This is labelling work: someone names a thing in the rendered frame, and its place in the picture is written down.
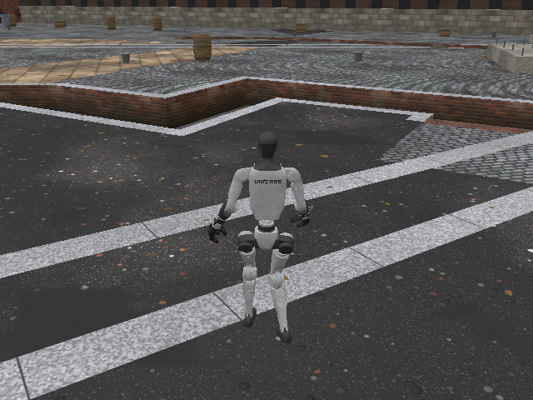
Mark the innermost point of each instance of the left robot hand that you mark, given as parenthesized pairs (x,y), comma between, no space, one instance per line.
(212,231)

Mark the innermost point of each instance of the robot right upper arm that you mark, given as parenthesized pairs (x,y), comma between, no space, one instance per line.
(294,177)

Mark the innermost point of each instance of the right robot forearm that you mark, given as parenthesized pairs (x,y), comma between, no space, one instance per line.
(304,214)

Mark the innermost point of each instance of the right robot hand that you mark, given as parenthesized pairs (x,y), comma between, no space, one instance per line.
(301,224)

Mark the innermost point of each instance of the robot torso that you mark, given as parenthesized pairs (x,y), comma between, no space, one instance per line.
(267,200)

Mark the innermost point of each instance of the robot left shin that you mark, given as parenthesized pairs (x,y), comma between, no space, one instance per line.
(248,288)

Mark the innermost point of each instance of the left robot forearm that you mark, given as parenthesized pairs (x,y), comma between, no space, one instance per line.
(222,216)

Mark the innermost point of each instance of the robot left upper arm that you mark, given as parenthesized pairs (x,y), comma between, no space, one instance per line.
(240,176)

